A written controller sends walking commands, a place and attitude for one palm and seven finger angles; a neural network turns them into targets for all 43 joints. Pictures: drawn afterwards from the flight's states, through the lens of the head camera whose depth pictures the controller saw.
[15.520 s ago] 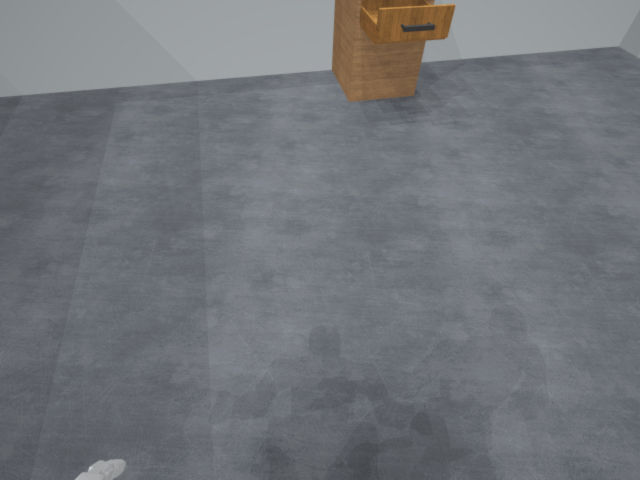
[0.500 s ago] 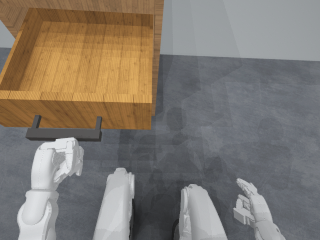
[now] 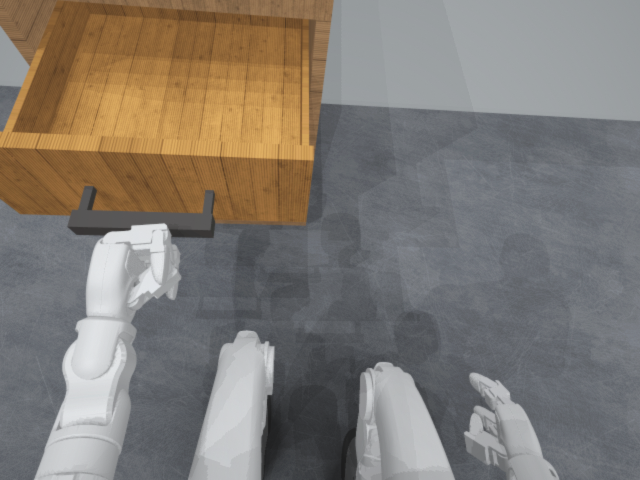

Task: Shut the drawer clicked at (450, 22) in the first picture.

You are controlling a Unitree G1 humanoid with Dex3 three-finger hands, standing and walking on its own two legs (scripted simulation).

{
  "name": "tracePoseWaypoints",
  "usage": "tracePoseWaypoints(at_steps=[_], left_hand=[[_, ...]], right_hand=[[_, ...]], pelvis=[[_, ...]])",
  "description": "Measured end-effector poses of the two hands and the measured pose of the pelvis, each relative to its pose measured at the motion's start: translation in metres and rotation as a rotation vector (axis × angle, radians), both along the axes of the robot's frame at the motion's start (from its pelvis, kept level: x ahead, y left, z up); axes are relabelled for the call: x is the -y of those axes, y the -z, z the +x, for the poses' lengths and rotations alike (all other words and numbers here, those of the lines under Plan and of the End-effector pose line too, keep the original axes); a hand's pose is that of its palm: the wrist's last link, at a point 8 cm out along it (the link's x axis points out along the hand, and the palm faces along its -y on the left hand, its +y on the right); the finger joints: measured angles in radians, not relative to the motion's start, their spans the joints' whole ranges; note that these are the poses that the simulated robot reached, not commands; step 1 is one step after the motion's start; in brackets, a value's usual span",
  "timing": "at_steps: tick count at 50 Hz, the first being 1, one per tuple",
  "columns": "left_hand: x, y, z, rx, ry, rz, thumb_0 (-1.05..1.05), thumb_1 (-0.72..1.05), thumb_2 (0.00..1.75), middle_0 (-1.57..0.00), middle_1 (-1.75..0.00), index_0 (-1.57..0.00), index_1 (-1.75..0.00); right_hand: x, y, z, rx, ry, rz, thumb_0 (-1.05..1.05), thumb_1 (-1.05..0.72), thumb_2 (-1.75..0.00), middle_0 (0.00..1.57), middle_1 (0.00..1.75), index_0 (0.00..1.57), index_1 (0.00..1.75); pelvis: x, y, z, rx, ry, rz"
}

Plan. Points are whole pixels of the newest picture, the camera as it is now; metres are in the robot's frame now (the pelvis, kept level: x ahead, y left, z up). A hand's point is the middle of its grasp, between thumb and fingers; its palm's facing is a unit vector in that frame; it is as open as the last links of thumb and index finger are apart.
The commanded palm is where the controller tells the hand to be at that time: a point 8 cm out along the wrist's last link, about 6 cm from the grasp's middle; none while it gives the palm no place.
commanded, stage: push the drawer shut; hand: left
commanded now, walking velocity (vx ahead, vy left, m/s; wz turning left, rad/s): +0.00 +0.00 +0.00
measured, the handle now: (147, 209) +0.41 +0.25 +0.01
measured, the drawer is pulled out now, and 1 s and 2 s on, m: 0.22 0.09 0.00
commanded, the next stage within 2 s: none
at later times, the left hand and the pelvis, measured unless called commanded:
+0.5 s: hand (184, 216) +0.41 +0.21 +0.00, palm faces +0.09 -0.99 -0.06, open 3.0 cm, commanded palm +0.41 +0.24 +0.01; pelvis +0.01 +0.00 +0.00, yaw -1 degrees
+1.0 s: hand (190, 173) +0.47 +0.22 +0.00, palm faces +0.09 -0.99 -0.06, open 3.0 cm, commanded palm +0.47 +0.24 +0.01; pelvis +0.01 +0.00 -0.01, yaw -2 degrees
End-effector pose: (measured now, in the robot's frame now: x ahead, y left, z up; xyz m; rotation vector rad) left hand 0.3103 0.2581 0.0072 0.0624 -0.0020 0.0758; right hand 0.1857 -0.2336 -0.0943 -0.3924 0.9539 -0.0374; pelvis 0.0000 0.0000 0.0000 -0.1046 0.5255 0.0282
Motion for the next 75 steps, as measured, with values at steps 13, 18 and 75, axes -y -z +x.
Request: tracePoseWaypoints(at_steps=[13, 18, 75], left_hand=[[0.001, -0.005, 0.041, -0.003, -0.008, -0.008, 0.02, 0.90, 0.98, -1.40, -1.60, -1.40, -1.60], [-0.001, -0.003, 0.053, 0.005, -0.011, -0.005, 0.01, 0.90, 0.97, -1.40, -1.60, -1.40, -1.60], [-0.018, -0.002, 0.188, 0.016, -0.034, -0.004, -0.01, 0.86, 0.96, -1.40, -1.60, -1.40, -1.60]], right_hand=[[0.017, -0.006, -0.028, -0.069, 0.075, -0.024, 0.00, -0.90, -0.90, 0.21, 0.30, 0.20, 0.30], [0.023, -0.003, -0.033, -0.106, 0.090, -0.034, 0.00, -0.90, -0.90, 0.21, 0.30, 0.20, 0.30], [0.035, 0.023, -0.120, -0.409, 0.209, -0.091, 0.00, -0.90, -0.90, 0.21, 0.30, 0.20, 0.30]], pelvis=[[0.001, -0.007, 0.005, -0.007, 0.020, 0.002], [0.001, -0.006, 0.009, -0.015, 0.022, 0.005], [0.003, 0.017, 0.007, -0.076, 0.049, -0.012]])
